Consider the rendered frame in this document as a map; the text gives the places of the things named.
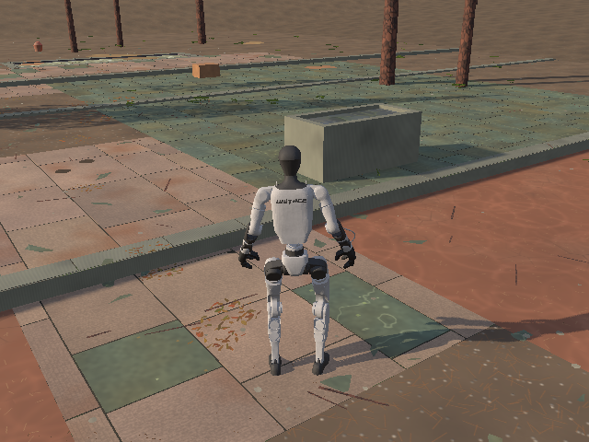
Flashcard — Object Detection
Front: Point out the left robot upper arm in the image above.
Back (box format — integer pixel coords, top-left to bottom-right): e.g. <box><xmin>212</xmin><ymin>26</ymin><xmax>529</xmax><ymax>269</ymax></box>
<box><xmin>248</xmin><ymin>186</ymin><xmax>272</xmax><ymax>236</ymax></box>

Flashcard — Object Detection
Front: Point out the right robot thigh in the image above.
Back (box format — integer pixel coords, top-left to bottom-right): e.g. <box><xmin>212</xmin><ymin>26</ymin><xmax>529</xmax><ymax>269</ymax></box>
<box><xmin>308</xmin><ymin>256</ymin><xmax>329</xmax><ymax>319</ymax></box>

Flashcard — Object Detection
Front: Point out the robot right foot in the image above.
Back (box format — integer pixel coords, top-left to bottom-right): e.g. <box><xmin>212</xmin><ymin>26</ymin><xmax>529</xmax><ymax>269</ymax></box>
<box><xmin>312</xmin><ymin>352</ymin><xmax>329</xmax><ymax>376</ymax></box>

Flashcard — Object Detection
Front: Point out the robot left forearm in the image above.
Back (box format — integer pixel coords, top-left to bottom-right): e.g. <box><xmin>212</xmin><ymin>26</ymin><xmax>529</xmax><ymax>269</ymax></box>
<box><xmin>240</xmin><ymin>222</ymin><xmax>258</xmax><ymax>254</ymax></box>

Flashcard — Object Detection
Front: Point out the right robot upper arm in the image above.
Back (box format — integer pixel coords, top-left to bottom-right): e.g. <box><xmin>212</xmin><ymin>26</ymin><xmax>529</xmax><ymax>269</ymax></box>
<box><xmin>310</xmin><ymin>184</ymin><xmax>340</xmax><ymax>235</ymax></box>

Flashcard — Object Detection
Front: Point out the robot right hand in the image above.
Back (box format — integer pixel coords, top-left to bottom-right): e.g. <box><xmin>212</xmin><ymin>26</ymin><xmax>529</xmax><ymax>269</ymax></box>
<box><xmin>335</xmin><ymin>247</ymin><xmax>356</xmax><ymax>269</ymax></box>

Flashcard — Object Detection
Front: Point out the robot left hand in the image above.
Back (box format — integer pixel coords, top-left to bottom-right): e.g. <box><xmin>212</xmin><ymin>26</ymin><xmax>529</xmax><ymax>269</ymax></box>
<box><xmin>238</xmin><ymin>250</ymin><xmax>260</xmax><ymax>269</ymax></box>

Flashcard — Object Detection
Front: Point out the robot right forearm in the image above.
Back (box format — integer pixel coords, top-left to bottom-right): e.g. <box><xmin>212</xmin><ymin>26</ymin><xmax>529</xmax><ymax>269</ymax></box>
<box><xmin>332</xmin><ymin>219</ymin><xmax>352</xmax><ymax>252</ymax></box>

